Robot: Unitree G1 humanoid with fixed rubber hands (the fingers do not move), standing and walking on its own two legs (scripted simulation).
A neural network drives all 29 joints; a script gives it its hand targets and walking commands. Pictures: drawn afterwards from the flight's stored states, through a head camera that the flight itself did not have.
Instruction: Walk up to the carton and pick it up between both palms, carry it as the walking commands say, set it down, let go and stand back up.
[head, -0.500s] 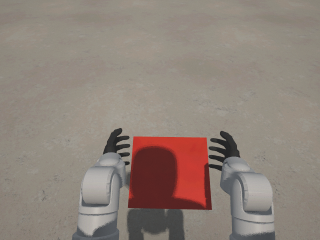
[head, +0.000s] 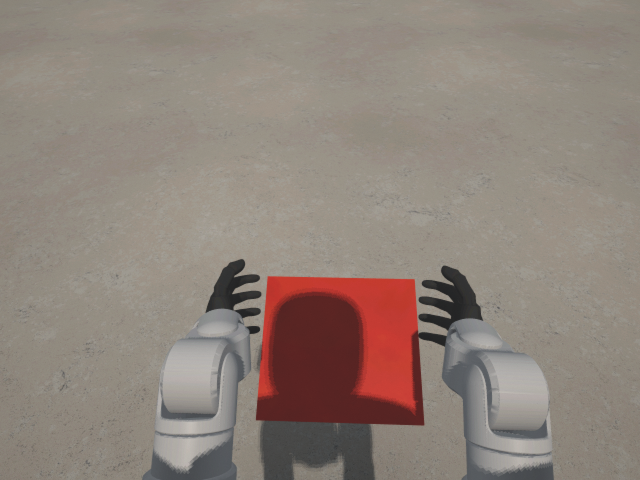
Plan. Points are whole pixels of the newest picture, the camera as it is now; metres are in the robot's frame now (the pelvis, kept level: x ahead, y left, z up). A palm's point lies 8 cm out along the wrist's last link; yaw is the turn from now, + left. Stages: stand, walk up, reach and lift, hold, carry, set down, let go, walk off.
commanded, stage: carry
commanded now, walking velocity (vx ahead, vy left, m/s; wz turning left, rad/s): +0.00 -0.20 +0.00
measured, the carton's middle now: (338, 352) +0.31 -0.01 -0.01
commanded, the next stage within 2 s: none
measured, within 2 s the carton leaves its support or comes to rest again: neither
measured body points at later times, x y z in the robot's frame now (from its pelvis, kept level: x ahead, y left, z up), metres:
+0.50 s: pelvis -0.03 -0.12 +0.01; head -0.03 -0.15 +0.46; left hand +0.27 +0.00 +0.11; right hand +0.25 -0.27 +0.09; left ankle -0.05 +0.03 -0.66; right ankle +0.00 -0.23 -0.73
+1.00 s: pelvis -0.08 -0.01 +0.00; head -0.07 +0.00 +0.45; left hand +0.20 +0.14 +0.08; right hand +0.22 -0.13 +0.08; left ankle -0.07 +0.09 -0.73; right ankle -0.08 -0.14 -0.67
